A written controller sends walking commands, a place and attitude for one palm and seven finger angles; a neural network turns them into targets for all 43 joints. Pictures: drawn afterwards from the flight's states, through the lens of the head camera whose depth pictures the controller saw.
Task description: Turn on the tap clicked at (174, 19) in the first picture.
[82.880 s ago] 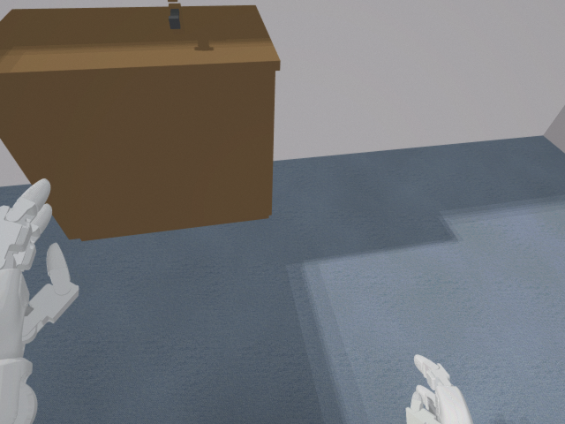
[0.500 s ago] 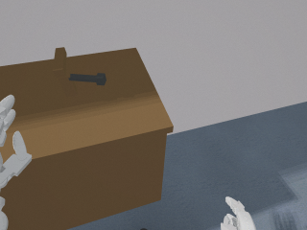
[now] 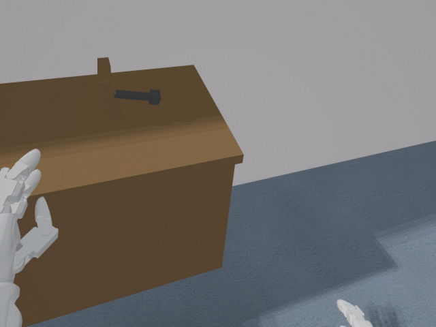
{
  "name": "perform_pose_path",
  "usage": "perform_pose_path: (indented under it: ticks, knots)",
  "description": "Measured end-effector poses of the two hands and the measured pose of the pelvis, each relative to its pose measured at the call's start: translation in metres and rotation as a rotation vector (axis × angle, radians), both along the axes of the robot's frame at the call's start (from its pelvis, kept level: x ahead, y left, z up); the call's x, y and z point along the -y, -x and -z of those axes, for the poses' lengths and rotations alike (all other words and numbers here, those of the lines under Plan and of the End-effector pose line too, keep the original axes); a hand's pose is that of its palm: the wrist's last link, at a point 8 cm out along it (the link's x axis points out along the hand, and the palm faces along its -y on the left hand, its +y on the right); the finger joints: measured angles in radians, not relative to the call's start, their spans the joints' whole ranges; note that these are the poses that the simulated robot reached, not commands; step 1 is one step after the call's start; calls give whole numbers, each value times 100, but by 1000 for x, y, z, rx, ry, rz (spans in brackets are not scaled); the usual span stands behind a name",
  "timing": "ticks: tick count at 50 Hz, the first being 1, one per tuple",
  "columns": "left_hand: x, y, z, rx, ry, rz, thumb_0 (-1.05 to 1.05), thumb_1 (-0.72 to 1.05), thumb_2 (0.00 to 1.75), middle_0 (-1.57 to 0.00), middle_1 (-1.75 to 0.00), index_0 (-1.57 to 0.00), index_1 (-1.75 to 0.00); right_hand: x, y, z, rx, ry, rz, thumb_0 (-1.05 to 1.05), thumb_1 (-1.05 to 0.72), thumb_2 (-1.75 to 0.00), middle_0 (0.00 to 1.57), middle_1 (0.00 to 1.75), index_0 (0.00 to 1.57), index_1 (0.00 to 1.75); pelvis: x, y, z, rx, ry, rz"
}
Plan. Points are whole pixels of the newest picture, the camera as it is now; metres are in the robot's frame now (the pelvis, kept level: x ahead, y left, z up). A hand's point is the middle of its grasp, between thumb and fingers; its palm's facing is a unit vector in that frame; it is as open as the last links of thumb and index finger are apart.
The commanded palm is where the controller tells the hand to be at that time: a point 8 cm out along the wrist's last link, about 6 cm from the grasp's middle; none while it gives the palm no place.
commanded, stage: stop stepping back and stand still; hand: left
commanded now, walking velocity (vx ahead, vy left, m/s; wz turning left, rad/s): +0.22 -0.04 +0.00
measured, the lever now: (154, 97) +0.62 +0.24 +0.10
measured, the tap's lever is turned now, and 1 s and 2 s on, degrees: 67 67 67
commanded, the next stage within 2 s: stand and check the lever's angle in 0.56 s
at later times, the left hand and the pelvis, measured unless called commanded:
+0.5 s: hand (39, 258) +0.16 +0.25 +0.15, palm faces +0.43 -0.84 -0.33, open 7.4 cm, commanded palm +0.11 +0.29 +0.17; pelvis -0.05 +0.01 -0.01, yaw +2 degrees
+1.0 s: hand (35, 239) +0.18 +0.27 +0.15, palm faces +0.39 -0.84 -0.38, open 7.4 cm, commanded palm +0.13 +0.31 +0.17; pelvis -0.03 +0.03 -0.01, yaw +2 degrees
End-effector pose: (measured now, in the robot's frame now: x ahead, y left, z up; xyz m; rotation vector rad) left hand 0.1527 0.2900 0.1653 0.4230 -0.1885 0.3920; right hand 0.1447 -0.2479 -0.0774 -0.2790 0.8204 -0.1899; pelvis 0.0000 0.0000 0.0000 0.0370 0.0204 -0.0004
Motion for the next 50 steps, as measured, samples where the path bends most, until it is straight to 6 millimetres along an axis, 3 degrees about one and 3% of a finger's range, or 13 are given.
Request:
perform_pose_path:
  ticks: [6, 10, 14, 18, 23, 29, 32, 37, 45, 50]
  knots:
    - [-16, 1, 10, 53, 68, -24, 1, 89, 90, -20, -31, -21, -30, -19, 18, 10, 54, -7, 23, 1, -90, -90, 20, 30, 20, 30, -21, 28, 13, 39, 28, -31]
    - [-8, 17, -6, 53, -20, 39, 1, 90, 90, -20, -31, -21, -30, -41, 30, 4, 130, -84, 20, 1, -90, -90, 20, 30, 20, 30, -20, 37, 11, 52, 11, -7]
    - [-1, 30, -21, 83, -78, 29, 1, 89, 90, -21, -31, -21, -30, -54, 41, 14, 109, -149, -19, 1, -90, -90, 20, 30, 20, 30, -13, 40, 9, 44, 24, -19]
    - [0, 38, -14, 59, -64, -16, 1, 89, 90, -21, -31, -21, -30, -51, 46, 31, 36, -167, -46, 1, -90, -90, 20, 30, 20, 30, -7, 45, 12, 44, 48, -34]
    - [1, 40, 3, 9, 21, -35, 1, 89, 90, -21, -31, -21, -30, -34, 50, 26, 9, -125, -40, 1, -90, -90, 20, 30, 20, 30, -6, 46, 6, 59, 22, -29]
    - [0, 31, -3, 82, 12, 17, 1, 89, 90, -21, -31, -21, -30, -15, 37, 14, 80, -20, -28, 1, -90, -90, 20, 30, 20, 30, -15, 43, 14, 79, 39, -38]
    - [-5, 27, -10, 111, -31, 24, 1, 89, 90, -21, -31, -21, -30, -14, 27, 12, 99, -17, -5, 1, -90, -90, 20, 30, 20, 30, -18, 40, 16, 84, 32, -31]
    - [-16, 20, -12, 53, -77, -24, 1, 89, 90, -21, -31, -21, -30, -28, 12, 12, 109, -66, -18, 1, -90, -90, 20, 30, 20, 30, -18, 30, 11, 55, 43, -36]
    - [-14, 13, 6, -25, -1, -1, 1, 89, 90, -21, -31, -21, -30, -54, -4, 13, 89, -105, -66, 1, -90, -90, 20, 30, 20, 30, -25, 24, 9, 57, 36, -28]
    - [-18, 13, -1, -8, -16, 21, 1, 89, 90, -21, -31, -22, -30, -64, -10, 5, 117, -104, -75, 1, -90, -90, 20, 30, 20, 30, -30, 26, 7, 57, 44, -27]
